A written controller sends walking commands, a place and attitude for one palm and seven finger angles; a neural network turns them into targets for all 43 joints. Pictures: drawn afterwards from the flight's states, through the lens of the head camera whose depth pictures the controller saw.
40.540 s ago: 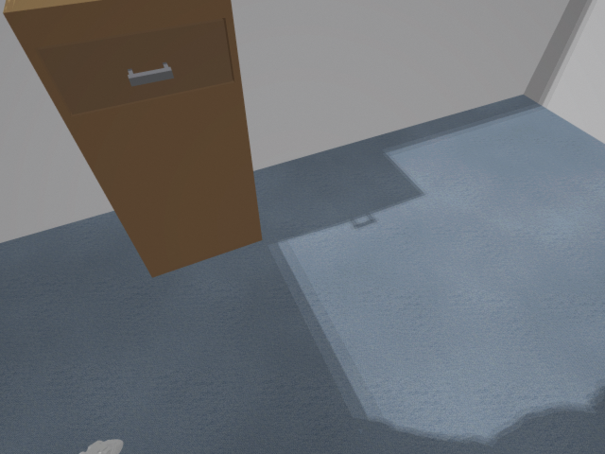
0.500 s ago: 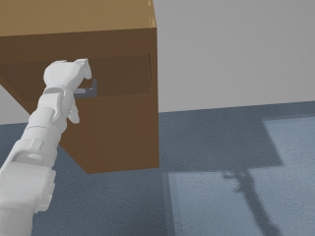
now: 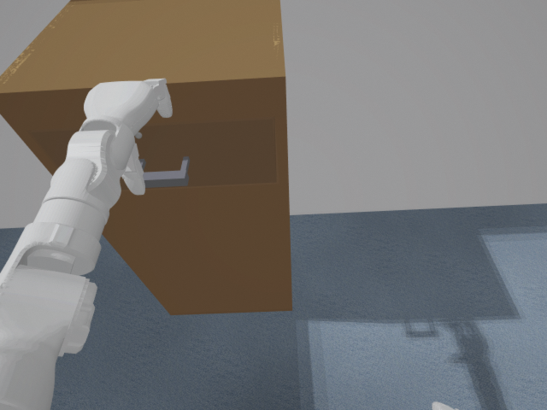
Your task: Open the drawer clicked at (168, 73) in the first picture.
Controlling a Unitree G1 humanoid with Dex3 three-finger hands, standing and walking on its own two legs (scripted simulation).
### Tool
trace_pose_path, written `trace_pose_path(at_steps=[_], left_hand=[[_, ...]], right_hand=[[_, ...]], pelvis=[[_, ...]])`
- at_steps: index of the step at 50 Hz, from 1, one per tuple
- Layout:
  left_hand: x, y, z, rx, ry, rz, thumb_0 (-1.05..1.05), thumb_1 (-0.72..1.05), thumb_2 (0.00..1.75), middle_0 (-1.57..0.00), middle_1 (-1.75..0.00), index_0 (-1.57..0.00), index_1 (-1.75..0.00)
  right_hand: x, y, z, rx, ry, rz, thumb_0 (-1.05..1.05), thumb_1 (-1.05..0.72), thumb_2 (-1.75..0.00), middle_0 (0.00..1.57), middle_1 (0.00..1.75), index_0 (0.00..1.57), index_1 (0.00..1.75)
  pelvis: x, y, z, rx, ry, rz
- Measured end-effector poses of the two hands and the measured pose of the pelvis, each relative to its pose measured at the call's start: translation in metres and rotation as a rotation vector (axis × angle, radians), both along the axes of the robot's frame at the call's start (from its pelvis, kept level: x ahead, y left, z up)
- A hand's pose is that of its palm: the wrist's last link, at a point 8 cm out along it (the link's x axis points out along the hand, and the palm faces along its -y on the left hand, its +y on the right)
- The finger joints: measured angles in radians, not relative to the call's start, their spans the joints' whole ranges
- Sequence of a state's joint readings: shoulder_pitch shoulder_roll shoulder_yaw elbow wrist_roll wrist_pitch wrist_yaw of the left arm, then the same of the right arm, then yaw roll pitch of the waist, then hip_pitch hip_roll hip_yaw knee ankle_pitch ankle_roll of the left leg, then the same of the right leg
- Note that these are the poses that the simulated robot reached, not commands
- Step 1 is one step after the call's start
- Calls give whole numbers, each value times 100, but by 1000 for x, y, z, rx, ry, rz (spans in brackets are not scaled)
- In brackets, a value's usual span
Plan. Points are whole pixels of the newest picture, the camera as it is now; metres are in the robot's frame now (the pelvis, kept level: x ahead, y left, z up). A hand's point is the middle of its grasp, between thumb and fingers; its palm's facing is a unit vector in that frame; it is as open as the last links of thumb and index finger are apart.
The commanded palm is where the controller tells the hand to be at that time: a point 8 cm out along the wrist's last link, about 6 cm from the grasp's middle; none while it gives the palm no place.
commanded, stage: lift the hand off the handle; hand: left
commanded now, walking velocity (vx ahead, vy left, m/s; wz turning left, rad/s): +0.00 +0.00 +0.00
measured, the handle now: (161, 171) +0.51 +0.23 +0.04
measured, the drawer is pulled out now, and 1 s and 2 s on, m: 0.00 0.00 0.00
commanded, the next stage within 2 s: draw the hand back to the body in 0.10 s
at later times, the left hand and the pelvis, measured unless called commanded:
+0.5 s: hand (128, 147) +0.43 +0.21 +0.17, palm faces +0.04 -0.02 -1.00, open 13.8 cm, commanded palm +0.38 +0.23 +0.24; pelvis -0.01 +0.00 +0.00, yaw -2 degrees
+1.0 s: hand (84, 191) +0.31 +0.20 +0.22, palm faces +0.28 -0.90 -0.33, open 13.4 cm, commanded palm +0.26 +0.25 +0.24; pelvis +0.00 -0.01 +0.01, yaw +0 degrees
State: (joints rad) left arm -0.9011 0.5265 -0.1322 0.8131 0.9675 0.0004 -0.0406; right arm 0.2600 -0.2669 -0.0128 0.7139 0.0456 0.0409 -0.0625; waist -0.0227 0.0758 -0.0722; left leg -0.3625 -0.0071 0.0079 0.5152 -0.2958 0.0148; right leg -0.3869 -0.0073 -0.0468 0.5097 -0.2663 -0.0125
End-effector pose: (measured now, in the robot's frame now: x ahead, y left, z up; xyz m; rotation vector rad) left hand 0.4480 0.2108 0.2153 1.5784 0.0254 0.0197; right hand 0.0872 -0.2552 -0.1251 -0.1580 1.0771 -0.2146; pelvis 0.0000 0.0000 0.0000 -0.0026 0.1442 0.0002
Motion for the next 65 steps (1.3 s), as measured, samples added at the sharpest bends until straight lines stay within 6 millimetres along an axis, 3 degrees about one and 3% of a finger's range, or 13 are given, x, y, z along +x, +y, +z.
trace_pose_path(at_steps=[15, 20, 26, 41, 44, 47, 51, 57, 65], left_hand=[[-5, -10, 25, -13, -30, -20, 0, -49, 30, -38, -121, -36, -121], [-16, -7, 19, -19, -40, -6, 0, -49, 30, -35, -121, -34, -121], [-46, 4, 8, -28, -46, 3, 0, -49, 30, -33, -120, -32, -121], [-130, 35, 11, -45, -80, 65, 0, -49, 30, -32, -120, -32, -121], [-143, 35, 10, -606, -174, -34, 0, -48, 31, -32, -119, -32, -120], [-160, 32, 12, -980, -329, -113, 0, -45, 32, -32, -117, -32, -118], [-181, 37, 18, -1183, -498, -140, 0, -36, 36, -32, -111, -31, -112], [-203, 53, 18, -1213, -587, -89, 0, -19, 43, -30, -100, -29, -101], [-241, 50, 15, -1146, -567, -79, 0, 7, 55, -27, -83, -27, -83]], right_hand=[[-23, -11, 2, 2, 34, -40, 1, -91, -90, 20, 29, 20, 30], [-17, -10, 3, 21, 17, -45, 1, -91, -90, 20, 29, 20, 30], [13, -4, 9, 39, -57, -9, 1, -91, -90, 20, 29, 20, 30], [126, 37, 47, 66, -311, 209, 1, -91, -90, 19, 29, 20, 30], [135, 50, 58, 73, -376, 240, 1, -91, -90, 19, 29, 20, 30], [134, 59, 67, 70, -425, 259, 1, -91, -90, 19, 29, 20, 30], [123, 61, 69, 63, -432, 257, 1, -90, -90, 20, 30, 20, 30], [96, 46, 56, 36, -364, 224, 1, -90, -90, 20, 30, 21, 30], [73, 19, 47, -4, -328, 169, 2, -90, -90, 20, 30, 20, 30]], pelvis=[[-7, -3, 3, 7, -15, -23], [-7, -3, 4, 9, -29, -40], [-5, -2, 5, 9, -58, -40], [-2, -1, 7, 7, -120, 7], [-4, -2, 7, 4, -154, 10], [-1, -4, 8, 1, -174, -1], [4, -7, 9, -4, -190, -9], [7, -8, 9, -7, -198, -15], [6, -7, 9, -7, -196, -23]])
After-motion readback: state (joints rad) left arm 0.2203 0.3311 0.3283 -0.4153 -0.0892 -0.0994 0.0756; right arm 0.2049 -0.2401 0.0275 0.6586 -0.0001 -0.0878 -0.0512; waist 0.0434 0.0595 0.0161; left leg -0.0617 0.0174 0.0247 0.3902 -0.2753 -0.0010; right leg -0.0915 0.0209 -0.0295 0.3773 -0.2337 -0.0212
